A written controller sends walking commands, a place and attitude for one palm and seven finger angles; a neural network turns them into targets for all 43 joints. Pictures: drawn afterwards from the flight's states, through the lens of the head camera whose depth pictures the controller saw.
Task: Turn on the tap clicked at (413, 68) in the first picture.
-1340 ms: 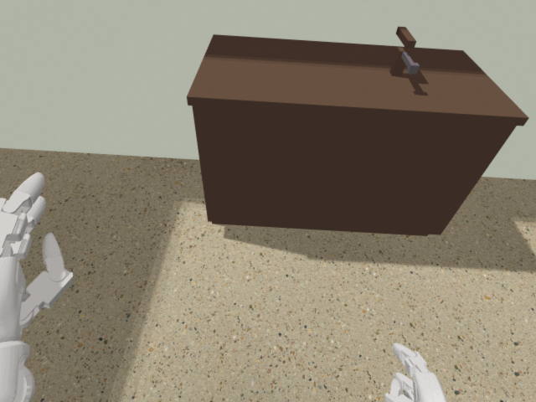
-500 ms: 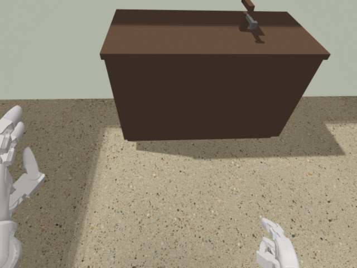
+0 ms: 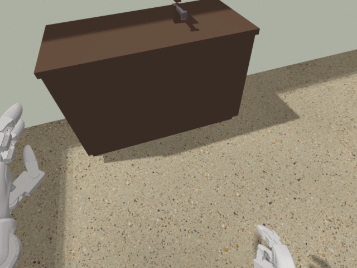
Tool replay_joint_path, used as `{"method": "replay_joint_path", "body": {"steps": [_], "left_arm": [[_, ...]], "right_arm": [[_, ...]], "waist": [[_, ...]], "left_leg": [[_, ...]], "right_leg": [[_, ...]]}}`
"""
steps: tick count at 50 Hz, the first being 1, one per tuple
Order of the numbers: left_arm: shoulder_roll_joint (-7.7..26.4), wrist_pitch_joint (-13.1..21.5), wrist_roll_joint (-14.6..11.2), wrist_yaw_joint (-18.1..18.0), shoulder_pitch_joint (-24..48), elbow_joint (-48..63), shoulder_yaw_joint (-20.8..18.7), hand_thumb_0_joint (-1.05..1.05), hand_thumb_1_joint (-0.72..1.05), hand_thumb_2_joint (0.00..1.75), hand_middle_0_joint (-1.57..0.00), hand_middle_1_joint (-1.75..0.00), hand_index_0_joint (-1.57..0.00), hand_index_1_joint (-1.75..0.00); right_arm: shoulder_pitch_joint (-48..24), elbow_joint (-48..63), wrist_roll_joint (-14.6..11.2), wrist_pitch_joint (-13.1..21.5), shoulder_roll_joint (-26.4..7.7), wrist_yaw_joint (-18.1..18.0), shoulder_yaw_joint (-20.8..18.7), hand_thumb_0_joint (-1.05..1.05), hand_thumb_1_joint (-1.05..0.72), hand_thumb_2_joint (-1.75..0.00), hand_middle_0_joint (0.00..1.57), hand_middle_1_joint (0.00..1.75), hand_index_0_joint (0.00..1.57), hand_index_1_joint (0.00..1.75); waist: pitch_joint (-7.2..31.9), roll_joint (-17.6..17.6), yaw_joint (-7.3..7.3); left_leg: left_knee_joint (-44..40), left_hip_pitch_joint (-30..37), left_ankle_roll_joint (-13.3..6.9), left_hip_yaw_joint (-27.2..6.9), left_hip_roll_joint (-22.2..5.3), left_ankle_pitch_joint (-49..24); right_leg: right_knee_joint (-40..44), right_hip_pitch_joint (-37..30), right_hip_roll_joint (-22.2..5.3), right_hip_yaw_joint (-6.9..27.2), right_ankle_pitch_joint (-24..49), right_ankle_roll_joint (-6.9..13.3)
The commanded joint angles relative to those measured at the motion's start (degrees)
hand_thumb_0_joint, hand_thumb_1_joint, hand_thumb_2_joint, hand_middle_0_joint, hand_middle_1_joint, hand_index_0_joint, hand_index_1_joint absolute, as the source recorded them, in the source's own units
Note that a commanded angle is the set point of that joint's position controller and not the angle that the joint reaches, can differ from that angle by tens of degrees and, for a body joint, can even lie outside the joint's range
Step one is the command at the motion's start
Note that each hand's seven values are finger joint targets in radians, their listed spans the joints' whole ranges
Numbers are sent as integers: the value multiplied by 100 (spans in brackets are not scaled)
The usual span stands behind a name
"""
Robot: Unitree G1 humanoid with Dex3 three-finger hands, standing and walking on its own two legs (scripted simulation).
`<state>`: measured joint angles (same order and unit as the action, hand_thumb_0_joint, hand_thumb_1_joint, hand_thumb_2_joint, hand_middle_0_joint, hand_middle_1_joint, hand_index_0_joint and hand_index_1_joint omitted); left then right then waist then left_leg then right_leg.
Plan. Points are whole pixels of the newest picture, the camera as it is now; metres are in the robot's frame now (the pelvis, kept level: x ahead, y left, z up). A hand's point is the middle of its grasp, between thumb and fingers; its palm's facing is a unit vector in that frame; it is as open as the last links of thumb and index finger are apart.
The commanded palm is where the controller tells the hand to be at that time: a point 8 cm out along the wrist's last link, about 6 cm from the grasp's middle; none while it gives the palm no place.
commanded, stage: walk to a spot facing it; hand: left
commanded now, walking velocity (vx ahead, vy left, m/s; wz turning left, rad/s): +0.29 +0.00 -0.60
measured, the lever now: (183, 14) +1.21 +0.10 +0.07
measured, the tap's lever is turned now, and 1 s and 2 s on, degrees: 0 0 0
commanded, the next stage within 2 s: turn to face it in 1.70 s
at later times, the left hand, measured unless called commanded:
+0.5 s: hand (102, 129) +0.31 +0.17 +0.19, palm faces +0.20 -0.91 -0.36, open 7.4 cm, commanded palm +0.27 +0.21 +0.21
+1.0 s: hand (205, 84) +0.43 -0.01 +0.21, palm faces -0.05 -0.86 -0.50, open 7.4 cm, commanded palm +0.40 +0.06 +0.21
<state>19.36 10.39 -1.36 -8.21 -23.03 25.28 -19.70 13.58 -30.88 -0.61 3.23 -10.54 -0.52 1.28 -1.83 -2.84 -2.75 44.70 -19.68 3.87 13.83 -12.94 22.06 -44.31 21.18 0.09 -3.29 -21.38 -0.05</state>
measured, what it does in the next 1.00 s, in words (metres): walks ahead, turning right: left foot, then right foot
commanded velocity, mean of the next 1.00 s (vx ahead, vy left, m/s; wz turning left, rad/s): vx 0.36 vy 0.00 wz -0.27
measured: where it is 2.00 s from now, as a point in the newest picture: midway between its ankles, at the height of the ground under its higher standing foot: (251, 234)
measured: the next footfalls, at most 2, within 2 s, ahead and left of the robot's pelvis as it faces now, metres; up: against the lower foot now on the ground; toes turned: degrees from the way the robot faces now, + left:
left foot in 0.40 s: +0.09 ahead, +0.12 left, +0.00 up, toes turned -7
right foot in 0.74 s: +0.13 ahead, -0.22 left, +0.00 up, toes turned -33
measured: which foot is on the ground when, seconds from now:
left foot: up 0.00-0.38, down 0.40-0.74, up 0.76-1.00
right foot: down 0.00-0.40, up 0.42-0.72, down 0.74-1.00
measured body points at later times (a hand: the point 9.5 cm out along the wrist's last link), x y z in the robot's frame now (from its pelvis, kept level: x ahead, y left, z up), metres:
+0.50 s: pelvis +0.03 -0.01 +0.02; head +0.01 +0.00 +0.47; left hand +0.29 +0.22 +0.21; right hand +0.12 -0.28 -0.05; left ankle +0.05 +0.12 -0.71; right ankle +0.01 -0.09 -0.65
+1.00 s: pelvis +0.14 -0.12 +0.02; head +0.18 -0.14 +0.47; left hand +0.42 +0.03 +0.24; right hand +0.15 -0.43 -0.07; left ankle +0.25 -0.01 -0.66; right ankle +0.09 -0.20 -0.71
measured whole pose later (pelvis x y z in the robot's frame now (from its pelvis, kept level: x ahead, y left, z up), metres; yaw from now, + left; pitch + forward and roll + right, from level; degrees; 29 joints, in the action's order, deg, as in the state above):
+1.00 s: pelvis +0.14 -0.12 +0.02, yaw -25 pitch +1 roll +0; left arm 24.1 14.0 -1.1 -8.4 -32.2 37.7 -23.7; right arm 10.9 -35.6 0.3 0.4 -14.7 -2.2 -2.1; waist -5.0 1.3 1.8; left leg 51.8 -30.9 1.1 5.2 -8.3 21.5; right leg -32.7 15.3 -1.1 -7.6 -18.1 2.9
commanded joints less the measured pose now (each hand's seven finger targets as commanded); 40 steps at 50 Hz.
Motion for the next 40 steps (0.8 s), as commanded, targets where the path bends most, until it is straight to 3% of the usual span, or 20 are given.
{"method": "replay_joint_path", "body": {"steps": [1, 2, 3, 4, 6, 12, 17, 18, 19, 20, 21, 23, 25, 27, 34, 35, 36, 37, 38, 40], "left_arm": [[1417, 397, -35, -192, 655, 1149, -842, 0, 90, 90, -20, -30, -20, -30], [1351, 425, -33, -167, 432, 1323, -723, 0, 90, 90, -20, -30, -20, -30], [1468, 487, -57, -150, -1, 1415, -1004, 0, 90, 90, -20, -30, -20, -30], [1379, 568, -96, -131, -301, 1546, -974, 0, 90, 90, -20, -30, -20, -30], [1432, 717, -115, -133, -465, 1763, -1123, 0, 90, 90, -20, -30, -20, -30], [1234, 769, -87, -162, -451, 1527, -884, 0, 90, 90, -20, -30, -20, -30], [983, 645, -31, -157, -61, 992, -519, 0, 90, 90, -20, -30, -20, -30], [897, 660, -20, -121, 99, 1053, -392, 0, 90, 90, -20, -30, -20, -30], [923, 702, 2, -99, 288, 1071, -418, 0, 90, 90, -20, -30, -20, -30], [882, 744, 29, -82, 498, 1222, -373, 0, 90, 90, -20, -30, -20, -30], [1009, 789, 127, -106, 684, 1244, -449, 0, 90, 90, -20, -30, -20, -30], [1475, 840, 230, -59, 863, 1284, -757, 0, 90, 90, -20, -30, -20, -30], [907, 720, 239, -27, 756, 1229, -251, 0, 90, 90, -20, -30, -20, -30], [915, 674, 241, -59, 651, 1343, -284, 0, 90, 90, -20, -30, -20, -30], [1174, 565, 178, -37, 392, 974, -715, 0, 90, 90, -20, -30, -20, -30], [1213, 513, 164, -40, 370, 915, -738, 0, 90, 90, -20, -30, -20, -30], [1288, 481, 184, -57, 403, 1007, -777, 0, 90, 90, -20, -30, -20, -30], [1585, 469, 214, -97, 339, 1047, -1030, 0, 90, 90, -20, -30, -20, -30], [1466, 454, 94, -119, -110, 864, -1126, 0, 90, 90, -20, -30, -20, -30], [1598, 539, 5, -98, -150, 1370, -1265, 0, 90, 90, -20, -30, -20, -30]], "right_arm": [[-767, 773, 83, 340, -683, -146, -339, 0, -90, -90, 20, 30, 20, 30], [-661, 775, 50, 268, -769, -92, -409, 0, -90, -90, 20, 30, 20, 30], [-687, 771, 67, 122, -720, -66, -337, 0, -90, -90, 20, 30, 20, 30], [-684, 727, 85, 27, -627, -54, -263, 0, -90, -90, 20, 30, 20, 30], [-708, 669, 81, -80, -622, -24, -251, 0, -90, -90, 20, 30, 20, 30], [-734, 665, 58, 7, -653, -81, -315, 0, -90, -90, 20, 30, 20, 30], [-508, 601, 14, 103, -726, -184, -307, 0, -90, -90, 20, 30, 20, 30], [-455, 626, -13, 140, -784, -252, -336, 0, -90, -90, 20, 30, 20, 30], [-403, 613, 32, 140, -852, -321, -345, 0, -90, -90, 20, 30, 20, 30], [-476, 650, 49, 145, -974, -346, -372, 0, -90, -90, 20, 30, 20, 30], [-489, 654, 31, 194, -830, -350, -343, 0, -90, -90, 20, 30, 20, 30], [-602, 483, 90, 277, -792, -307, -339, 0, -90, -90, 20, 30, 20, 30], [-581, 460, 93, 321, -770, -266, -339, 0, -90, -90, 20, 30, 20, 30], [-515, 446, 78, 394, -799, -274, -358, 0, -90, -90, 20, 30, 20, 30], [-468, 400, 130, 420, -727, -284, -362, 0, -90, -90, 20, 30, 20, 30], [-468, 387, 89, 389, -682, -279, -355, 0, -90, -90, 20, 30, 20, 30], [-422, 373, 33, 364, -602, -238, -363, 0, -90, -90, 20, 30, 20, 30], [-547, 463, 9, 308, -452, -226, -367, 0, -90, -90, 20, 30, 20, 30], [-696, 543, 25, 288, -555, -213, -341, 0, -90, -90, 20, 30, 20, 30], [-696, 409, 15, 247, -670, -131, -376, 0, -90, -90, 20, 30, 20, 30]], "waist": [[562, 1791, 43], [530, 1521, 118], [719, 780, 131], [869, 632, 158], [1176, 652, 197], [1130, 726, 126], [932, 744, 263], [821, 389, 329], [688, -143, 377], [515, -1280, 354], [247, -1263, 336], [49, -977, 241], [-425, -900, 309], [-319, -931, 269], [336, -1046, 254], [606, -611, 186], [986, 246, 154], [1254, 1921, 157], [1313, 2062, 110], [1219, 1081, 165]], "left_leg": [[2651, -1796, 39, -1106, 728, 1351], [2890, -1918, 58, -1436, 664, 948], [2938, -2108, 63, -1542, 648, 621], [2814, -2178, 75, -1545, 666, 285], [2255, -2064, 88, -1405, 681, 84], [199, -966, -77, -1041, 896, 289], [-1567, 957, -298, -771, 1005, -164], [-2055, 1671, -424, -966, 786, -61], [-2613, 2280, -691, -1645, 210, 400], [-3203, 2650, -1150, -3197, -942, 1200], [-3533, 2158, -1604, -3780, -1570, 1192], [-3567, 1114, -1525, -3264, -1492, 1801], [-3536, 498, -1406, -2347, -1213, 1431], [-3292, 613, -1192, -1498, -949, 540], [-1703, 704, -837, -138, -574, -1695], [-758, 461, -761, 26, -376, -1909], [676, -87, -649, 77, -70, -1802], [2402, -1541, -464, -18, 620, 275], [3270, -2375, -417, -841, 830, 1123], [3438, -2262, -357, -1514, 383, 752]], "right_leg": [[2561, -992, -1983, 3704, 2118, 1239], [2679, -1030, -1854, 4010, 1436, 1333], [2466, -1293, -1699, 3833, 1384, 1429], [2359, -1580, -1490, 3278, 1767, 1338], [2265, -1883, -1265, 2613, 2273, 1237], [2663, -1157, -1110, 2855, 785, 1333], [2486, 105, -622, 2600, -541, 947], [2009, 696, -372, 2351, -601, 718], [1279, 1418, 34, 1901, -721, 443], [-204, 2328, 543, 1092, -1045, 173], [-1640, 2466, 322, 434, -831, 14], [-2608, 2200, -140, 531, -405, -14], [-2680, 2084, -398, 319, -101, -50], [-1942, 1753, -475, -11, 98, -81], [948, -559, 81, -1181, 467, -57], [1271, -1312, 215, -1191, 639, 5], [1550, -2113, -216, -437, 660, 300], [1988, -2899, -1502, 2104, 1334, 967], [2340, -3102, -2148, 3384, 1862, 1308], [2536, -2360, -2271, 3249, 337, 1417]]}}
